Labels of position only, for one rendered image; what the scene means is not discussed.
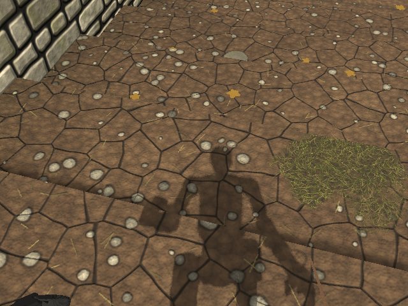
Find robot left hand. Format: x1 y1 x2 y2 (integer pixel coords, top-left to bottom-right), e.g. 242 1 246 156
10 293 71 306

